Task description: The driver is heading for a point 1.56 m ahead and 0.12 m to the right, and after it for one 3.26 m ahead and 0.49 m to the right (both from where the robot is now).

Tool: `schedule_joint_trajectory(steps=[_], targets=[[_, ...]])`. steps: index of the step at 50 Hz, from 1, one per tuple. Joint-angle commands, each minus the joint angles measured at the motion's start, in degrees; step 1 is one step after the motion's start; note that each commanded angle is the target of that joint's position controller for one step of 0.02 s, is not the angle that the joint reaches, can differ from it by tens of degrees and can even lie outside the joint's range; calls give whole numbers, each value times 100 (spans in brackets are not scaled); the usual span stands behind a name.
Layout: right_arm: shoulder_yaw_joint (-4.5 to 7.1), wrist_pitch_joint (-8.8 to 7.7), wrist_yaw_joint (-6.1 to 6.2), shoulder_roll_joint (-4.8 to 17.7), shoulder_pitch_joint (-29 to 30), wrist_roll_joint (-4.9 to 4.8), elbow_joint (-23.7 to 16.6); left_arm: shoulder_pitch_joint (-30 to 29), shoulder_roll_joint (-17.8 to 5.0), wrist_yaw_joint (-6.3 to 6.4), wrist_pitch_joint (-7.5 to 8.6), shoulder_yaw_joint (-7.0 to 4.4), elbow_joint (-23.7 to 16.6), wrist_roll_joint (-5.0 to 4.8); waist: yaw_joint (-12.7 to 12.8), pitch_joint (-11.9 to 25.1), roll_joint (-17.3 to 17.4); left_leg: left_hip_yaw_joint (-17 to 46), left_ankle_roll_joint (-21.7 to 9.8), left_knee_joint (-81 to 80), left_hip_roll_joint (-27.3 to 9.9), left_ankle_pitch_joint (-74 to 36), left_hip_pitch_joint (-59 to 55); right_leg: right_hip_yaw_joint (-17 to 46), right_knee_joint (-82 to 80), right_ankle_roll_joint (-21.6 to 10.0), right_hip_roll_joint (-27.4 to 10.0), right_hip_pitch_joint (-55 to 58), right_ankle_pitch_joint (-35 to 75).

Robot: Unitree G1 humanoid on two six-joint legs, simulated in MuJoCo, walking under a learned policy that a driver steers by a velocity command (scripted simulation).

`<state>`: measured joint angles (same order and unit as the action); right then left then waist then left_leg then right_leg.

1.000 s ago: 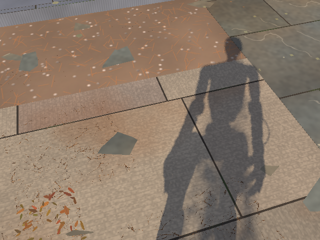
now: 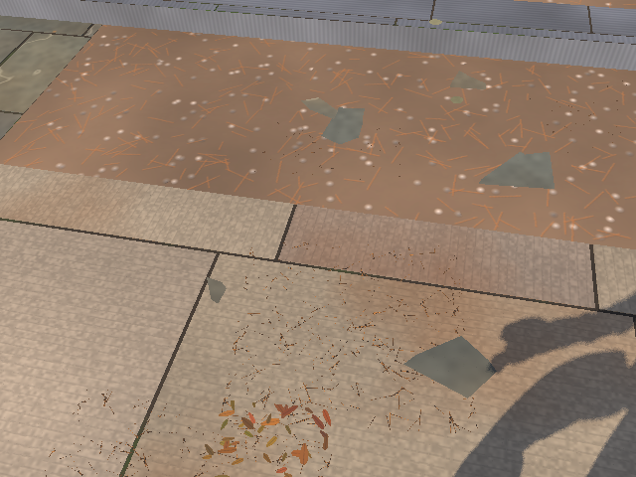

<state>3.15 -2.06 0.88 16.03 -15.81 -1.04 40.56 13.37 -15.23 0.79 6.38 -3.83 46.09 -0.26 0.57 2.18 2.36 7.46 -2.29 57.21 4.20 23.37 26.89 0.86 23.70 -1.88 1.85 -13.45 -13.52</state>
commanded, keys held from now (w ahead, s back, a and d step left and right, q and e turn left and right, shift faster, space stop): w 1.00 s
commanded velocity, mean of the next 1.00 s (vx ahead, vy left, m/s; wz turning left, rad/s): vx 0.47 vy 0.00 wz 0.10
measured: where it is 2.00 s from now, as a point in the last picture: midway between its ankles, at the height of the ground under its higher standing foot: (307, 282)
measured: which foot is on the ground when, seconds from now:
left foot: up 0.00-0.32, down 0.34-0.90, up 0.92-1.00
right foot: down 0.00-0.36, up 0.38-0.86, down 0.88-1.00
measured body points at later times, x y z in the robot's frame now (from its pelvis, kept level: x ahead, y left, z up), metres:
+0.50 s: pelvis +0.24 +0.08 +0.00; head +0.26 +0.10 +0.45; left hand +0.29 +0.36 -0.13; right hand +0.39 -0.17 -0.10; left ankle +0.26 +0.17 -0.74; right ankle +0.19 -0.08 -0.65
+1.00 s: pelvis +0.52 +0.04 -0.01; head +0.56 +0.03 +0.44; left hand +0.66 +0.31 -0.11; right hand +0.59 -0.23 -0.14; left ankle +0.39 +0.18 -0.65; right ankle +0.60 -0.03 -0.74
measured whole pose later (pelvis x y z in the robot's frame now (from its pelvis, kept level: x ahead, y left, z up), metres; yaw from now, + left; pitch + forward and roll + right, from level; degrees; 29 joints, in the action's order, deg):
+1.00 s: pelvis +0.52 +0.04 -0.01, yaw +4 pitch +2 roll +0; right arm 2.1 -4.5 -0.3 16.2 -19.4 -1.3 47.1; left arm 10.1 -15.3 -2.1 5.3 -2.2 41.9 0.0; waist -0.8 -1.8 1.2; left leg 2.8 -1.9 67.6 -1.4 22.3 21.6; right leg -3.3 29.4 -3.9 1.7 -22.6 -9.0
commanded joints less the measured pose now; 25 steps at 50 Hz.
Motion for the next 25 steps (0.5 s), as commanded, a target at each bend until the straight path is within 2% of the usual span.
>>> schedule_joint_trajectory(steps=[1,5,8,10,12,14,15,16,17,18,19,20,21,22,23,25], targets=[[94,-183,-93,360,243,29,-429,295,-571,-36,70,-102,-184,34,142,-421,-769,94,86,588,-607,-801,1897,1713,-1467,-864,-1559,1170,-303],[-3,-238,-126,175,724,64,-671,567,-685,-97,68,-102,-17,-26,231,-466,-749,-391,203,-194,-829,-1526,1878,938,-1598,-976,-1376,1067,936],[-96,-302,-187,-7,1281,40,-870,773,-803,-93,4,-87,68,-64,422,-537,-818,-695,217,-1291,-839,-2057,1422,510,-1530,-871,-1263,914,1377],[-101,-321,-243,5,1516,-13,-948,936,-921,-104,-32,-83,120,-94,497,-579,-871,-847,206,-1812,-729,-2113,990,411,-1461,-839,-1303,812,1323],[-72,-330,-294,105,1670,-60,-1054,1058,-998,-120,-67,-83,179,-140,474,-639,-942,-868,85,-2128,-669,-1921,748,514,-1394,-817,-1513,942,1316],[-15,-346,-332,260,1595,-65,-1098,1034,-1075,-113,-125,-98,209,-173,278,-620,-996,-904,-126,-2443,-566,-1626,420,555,-1169,-740,-1697,1181,1815],[56,-351,-326,387,1261,-45,-1027,949,-1148,-98,-159,-111,201,-172,7,-426,-999,-1011,-255,-2654,-411,-1624,-157,436,-753,-657,-1666,1217,2730],[186,-337,-289,602,525,-21,-797,939,-1105,-82,-185,-90,199,-159,-383,37,-860,-1123,-426,-2866,-237,-1714,-1203,149,154,-527,-1430,1111,3689],[324,-308,-217,904,-481,2,-557,894,-960,-63,-169,-20,116,-81,-851,713,-680,-724,-655,-2738,-619,-1780,-2789,-87,1489,-320,-1176,272,3406],[461,-263,-156,1567,-1263,164,-460,1300,-330,-82,-72,187,-140,9,-840,1681,787,1826,-1435,-2938,-2292,-1042,-5026,-409,3907,84,-384,-1954,897],[375,-262,-180,1309,-1417,103,-378,1440,-388,-111,72,192,-36,-55,-768,2280,1293,3748,-1802,-3939,-2799,-516,-5080,498,4962,68,-82,-2652,-1784],[243,-278,-209,946,-957,75,-380,1025,-868,-142,109,40,-164,-230,-652,1255,906,2934,-1512,-4011,-2586,-404,-4360,543,5324,-2,-451,-3213,-1460],[173,-275,-224,728,-527,48,-427,605,-855,-141,108,53,-264,-234,-510,627,565,2010,-1319,-4060,-2304,-805,-3511,349,5154,-55,-722,-3185,-946],[126,-280,-260,582,-163,69,-442,423,-755,-120,80,55,-284,-134,-324,228,183,1438,-1207,-4241,-2004,-1250,-2747,276,4816,-31,-885,-2985,-548],[88,-314,-285,445,72,106,-459,476,-715,-106,11,21,-263,-62,-118,51,245,1025,-1127,-4443,-1769,-1615,-2225,312,4532,-12,-1041,-2659,-250],[109,-396,-302,438,188,95,-375,698,-481,-122,-126,52,-189,-48,96,-29,318,626,-1201,-4763,-1627,-2097,-1719,253,4375,75,-1066,-2277,56]])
